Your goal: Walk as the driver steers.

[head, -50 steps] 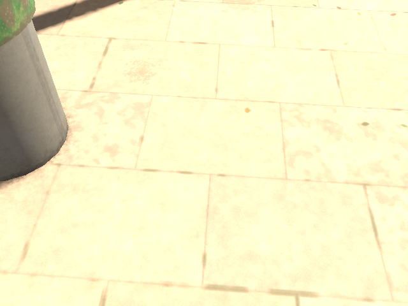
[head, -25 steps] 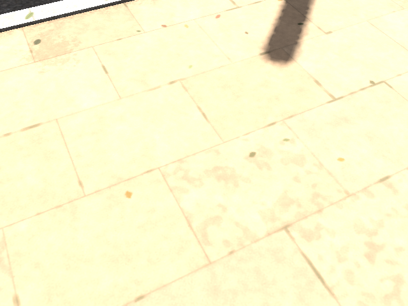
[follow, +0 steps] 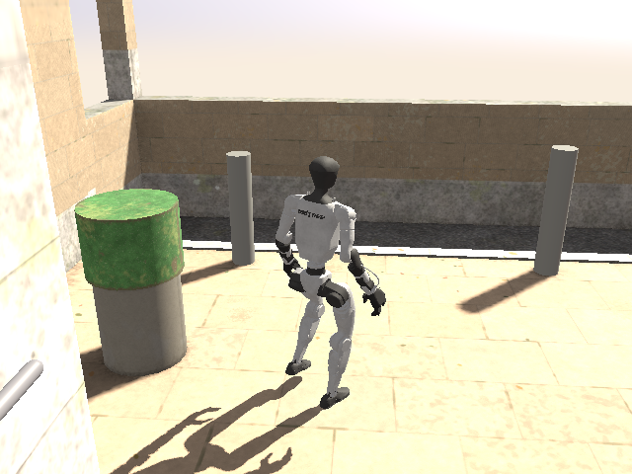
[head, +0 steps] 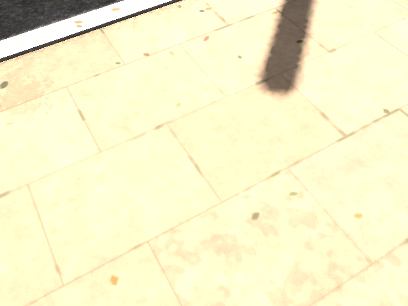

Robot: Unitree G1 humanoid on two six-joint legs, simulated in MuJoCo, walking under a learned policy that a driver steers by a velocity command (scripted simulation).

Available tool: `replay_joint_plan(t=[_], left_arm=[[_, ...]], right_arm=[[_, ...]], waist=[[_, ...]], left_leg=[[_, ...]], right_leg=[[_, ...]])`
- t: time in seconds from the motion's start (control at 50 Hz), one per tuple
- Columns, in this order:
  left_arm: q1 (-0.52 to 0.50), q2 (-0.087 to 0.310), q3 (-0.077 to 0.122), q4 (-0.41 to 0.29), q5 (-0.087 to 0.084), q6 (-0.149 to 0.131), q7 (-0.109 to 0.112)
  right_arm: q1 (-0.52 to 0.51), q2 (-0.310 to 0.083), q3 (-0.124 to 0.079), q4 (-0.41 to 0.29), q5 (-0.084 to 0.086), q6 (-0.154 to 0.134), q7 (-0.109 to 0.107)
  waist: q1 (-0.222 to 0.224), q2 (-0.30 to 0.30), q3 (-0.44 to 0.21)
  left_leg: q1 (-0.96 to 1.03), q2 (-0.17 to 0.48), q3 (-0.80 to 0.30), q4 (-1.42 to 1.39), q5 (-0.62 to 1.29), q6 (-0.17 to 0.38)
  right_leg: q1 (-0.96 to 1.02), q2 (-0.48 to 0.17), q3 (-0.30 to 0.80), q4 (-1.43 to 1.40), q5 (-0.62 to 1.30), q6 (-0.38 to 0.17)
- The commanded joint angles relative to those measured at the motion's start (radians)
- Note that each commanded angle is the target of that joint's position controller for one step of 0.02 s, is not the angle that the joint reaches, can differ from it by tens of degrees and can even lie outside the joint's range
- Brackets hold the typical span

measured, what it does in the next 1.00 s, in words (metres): walks ahead, turning left: left foot, then right foot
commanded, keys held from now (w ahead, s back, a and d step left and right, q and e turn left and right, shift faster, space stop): q+shift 0.68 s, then shift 0.12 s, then e+shift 0.20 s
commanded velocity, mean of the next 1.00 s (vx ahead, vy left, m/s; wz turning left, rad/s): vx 0.05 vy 0.00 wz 0.69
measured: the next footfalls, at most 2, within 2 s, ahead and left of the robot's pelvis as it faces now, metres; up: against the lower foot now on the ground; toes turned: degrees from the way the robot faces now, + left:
left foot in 0.22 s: +0.20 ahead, +0.15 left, +0.00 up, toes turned +16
right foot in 0.68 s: +0.30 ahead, -0.03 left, +0.00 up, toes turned +46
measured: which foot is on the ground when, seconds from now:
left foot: up 0.00-0.20, down 0.22-0.68, up 0.70-1.00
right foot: down 0.00-0.22, up 0.24-0.66, down 0.68-1.00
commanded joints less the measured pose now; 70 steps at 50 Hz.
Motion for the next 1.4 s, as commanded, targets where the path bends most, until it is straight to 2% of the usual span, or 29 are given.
replay_joint_plan(t=[0.02,0.14,0.22,0.24,0.26,0.28,0.3,0.32,0.34,0.48,0.66,0.68,0.7,0.72,0.74,0.76,0.82,0.88,0.92,0.96,1.02,1.04,1.06,1.08,1.1,1.14,1.28,1.36,1.4], left_arm=[[-0.142,0.108,0.03,-0.082,-0.001,-0.004,0.036],[-0.112,0.172,0.057,-0.06,-0.042,0.048,0.047],[-0.107,0.167,0.072,-0.052,-0.073,0.065,0.04],[-0.083,0.164,0.073,-0.069,-0.051,0.064,0.035],[-0.055,0.1,0.056,-0.116,-0.003,0.06,0.024],[-0.081,0.141,0.058,-0.112,-0.009,0.054,0.013],[-0.13,0.153,0.064,-0.123,-0.039,0.051,0.01],[-0.149,0.141,0.064,-0.116,-0.034,0.051,0.019],[-0.16,0.149,0.068,-0.115,-0.021,0.054,0.031],[-0.152,0.094,0.057,-0.089,-0.036,0.06,0.033],[-0.064,0.157,0.091,-0.063,-0.044,0.028,0.008],[-0.023,0.181,0.102,-0.05,-0.04,0.028,0.009],[-0.017,0.24,0.114,-0.058,-0.024,0.037,0.014],[-0.037,0.274,0.115,-0.064,0.014,0.044,0.014],[-0.098,0.216,0.103,-0.103,0.015,0.039,0.018],[-0.136,0.167,0.089,-0.121,-0.002,0.044,0.027],[-0.089,0.157,0.07,-0.115,-0.029,0.059,0.041],[-0.05,0.119,0.048,-0.092,-0.023,0.064,0.029],[-0.036,0.169,0.064,-0.093,-0.037,0.077,0.016],[0.021,0.251,0.093,-0.093,-0.048,0.087,0.015],[0.01,0.235,0.096,-0.107,-0.082,0.084,0.022],[0.009,0.196,0.088,-0.114,-0.079,0.077,0.025],[-0.004,0.13,0.074,-0.148,-0.072,0.065,0.02],[0.002,0.164,0.084,-0.147,-0.065,0.057,0.018],[0.005,0.217,0.107,-0.137,-0.062,0.061,0.016],[0.068,0.194,0.114,-0.106,-0.061,0.098,0.023],[-0.048,0.111,0.071,-0.223,-0.058,0.118,-0.026],[-0.004,0.16,0.094,-0.243,-0.059,0.142,-0.04],[0.112,0.198,0.123,-0.213,-0.056,0.146,-0.024]], right_arm=[[0.131,-0.012,-0.009,-0.046,-0.014,0.011,0.008],[-0.002,-0.054,-0.02,-0.148,-0.017,0.032,0.073],[0.136,-0.111,-0.058,-0.153,-0.021,0.03,0.073],[0.194,-0.228,-0.095,-0.156,-0.025,0.022,0.05],[0.162,-0.317,-0.105,-0.183,-0.053,0.017,0.042],[0.141,-0.266,-0.091,-0.22,-0.066,-0.001,0.058],[0.082,-0.243,-0.084,-0.236,-0.052,-0.012,0.064],[0.027,-0.206,-0.077,-0.24,-0.019,-0.01,0.056],[-0.026,-0.172,-0.067,-0.253,-0.002,0.002,0.042],[-0.038,-0.179,-0.079,-0.299,-0.018,0.043,-0.012],[-0.116,-0.177,-0.076,-0.347,-0.01,0.071,0.005],[-0.12,-0.16,-0.069,-0.352,-0.005,0.073,0.007],[-0.044,-0.095,-0.049,-0.339,-0.012,0.075,0.011],[-0.057,-0.124,-0.056,-0.371,-0.008,0.062,0.017],[-0.036,-0.206,-0.076,-0.345,-0.029,0.048,0.023],[-0.028,-0.222,-0.081,-0.311,-0.026,0.049,0.026],[-0.042,-0.119,-0.041,-0.288,-0.027,0.058,0.025],[-0.082,-0.026,0.003,-0.296,-0.04,0.046,0.021],[-0.113,-0.014,0.009,-0.294,-0.045,0.04,0.022],[-0.108,-0.074,-0.017,-0.276,-0.021,0.036,0.015],[-0.01,-0.096,-0.031,-0.228,-0.015,0.026,0.008],[0.034,-0.129,-0.041,-0.221,-0.026,0.028,0.001],[0.023,-0.214,-0.064,-0.21,-0.057,0.039,-0.001],[-0.022,-0.178,-0.06,-0.225,-0.083,0.037,0.006],[-0.055,-0.116,-0.04,-0.244,-0.088,0.027,0.005],[-0.165,-0.067,-0.026,-0.256,-0.056,0.011,-0.002],[-0.107,-0.135,-0.055,-0.207,-0.042,0.021,-0.006],[-0.124,-0.169,-0.071,-0.194,-0.007,0.004,0.023],[-0.101,-0.132,-0.065,-0.17,0.003,-0.007,0.035]], waist=[[-0.061,-0.12,-0.132],[-0.008,-0.114,-0.124],[-0.088,-0.054,-0.159],[-0.103,0.147,-0.155],[-0.007,0.356,-0.25],[-0.057,0.188,-0.418],[-0.043,0.087,-0.353],[-0.014,-0.009,-0.265],[0.009,-0.018,-0.21],[0.006,0.069,-0.248],[0.012,0.161,-0.205],[0.025,0.122,-0.21],[-0.017,-0.065,-0.25],[-0.043,-0.343,-0.185],[-0.053,-0.273,-0.161],[-0.053,-0.188,-0.147],[-0.012,-0.103,-0.114],[-0.002,-0.159,-0.153],[0.022,-0.253,-0.131],[0.045,-0.27,-0.125],[-0.009,-0.229,-0.162],[-0.019,-0.164,-0.206],[0.006,0.134,-0.182],[-0.011,0.239,-0.182],[-0.012,0.166,-0.161],[0.041,0.117,-0.123],[-0.032,0.131,-0.127],[-0.003,0.14,-0.138],[0.058,0.059,-0.179]], left_leg=[[0.138,0.027,0.029,-0.141,0.189,0.005],[0.142,0.004,0.103,-0.395,0.185,0.077],[0.369,-0.1,0.158,-0.62,0.215,0.19],[0.525,-0.004,-0.075,-0.692,0.791,0.267],[0.75,0.183,-0.482,-0.685,1.018,0.476],[0.784,0.231,-0.607,-0.767,0.746,0.51],[0.729,0.212,-0.541,-0.8,0.567,0.466],[0.64,0.16,-0.469,-0.815,0.423,0.405],[0.549,0.127,-0.416,-0.826,0.348,0.366],[0.479,0.012,-0.393,-0.8,0.264,0.293],[0.396,-0.058,-0.545,-0.741,0.114,0.235],[0.332,-0.103,-0.515,-0.686,0.025,0.203],[0.234,-0.199,-0.37,-0.477,-0.244,0.158],[0.075,-0.305,-0.185,-0.229,-0.337,0.104],[0.053,-0.221,-0.183,-0.046,-0.281,0.068],[0.069,-0.204,-0.163,0.021,-0.213,0.053],[0.063,-0.204,-0.12,0.114,-0.141,0.019],[0.177,-0.156,-0.084,-0.178,-0.167,0.006],[0.299,-0.145,0.009,-0.424,-0.222,-0.008],[0.33,-0.18,0.015,-0.563,-0.147,-0.005],[0.536,-0.158,-0.022,-0.841,0.079,0.068],[0.68,-0.055,-0.071,-0.813,0.162,0.108],[0.712,0.139,-0.237,-0.782,0.371,0.221],[0.656,0.285,-0.337,-0.817,0.52,0.34],[0.625,0.3,-0.313,-0.827,0.605,0.368],[0.602,0.2,-0.151,-0.804,0.592,0.294],[0.621,0.195,0.031,-0.79,0.553,0.292],[0.583,0.227,0.089,-0.707,0.542,0.245],[0.474,0.165,0.189,-0.485,0.502,0.153]], right_leg=[[-0.025,-0.25,0.008,-0.128,0.525,-0.134],[0.147,-0.339,-0.024,-0.024,0.457,-0.102],[0.131,-0.298,-0.08,0.321,0.558,0.015],[-0.065,-0.187,-0.091,0.596,0.227,0.098],[-0.412,0.031,0.002,0.92,-0.519,0.179],[-0.442,0.035,0.263,1.009,-0.523,0.158],[-0.475,0.013,0.291,0.996,-0.442,0.131],[-0.487,-0.013,0.294,0.926,-0.361,0.122],[-0.472,-0.03,0.297,0.842,-0.298,0.12],[-0.317,0.043,0.312,0.468,-0.164,0.169],[-0.065,0.045,0.316,0.078,-0.078,0.12],[0.044,-0.015,0.329,-0.024,0.003,0.099],[0.163,-0.228,0.505,-0.06,0.018,0.017],[0.094,-0.366,0.75,-0.135,0.106,-0.134],[0.058,-0.396,0.749,-0.117,0.124,-0.175],[0.037,-0.336,0.622,-0.083,0.129,-0.142],[0.049,-0.238,0.486,-0.059,0.202,-0.117],[0.093,-0.178,0.427,-0.047,0.208,-0.104],[0.066,-0.144,0.435,-0.05,0.182,-0.092],[0.101,-0.174,0.523,-0.025,0.221,-0.108],[0.028,-0.153,0.586,0.013,0.217,-0.053],[-0.095,-0.117,0.544,0.082,0.097,-0.001],[-0.309,0.006,0.35,0.247,-0.136,0.071],[-0.376,0.021,0.247,0.442,-0.426,0.12],[-0.393,-0.016,0.254,0.649,-0.449,0.149],[-0.421,-0.044,0.251,0.78,-0.345,0.182],[-0.337,-0.095,0.135,0.494,-0.197,0.188],[-0.178,-0.059,0.069,0.311,-0.158,0.126],[0.065,-0.003,0.074,0.12,0.006,0.059]])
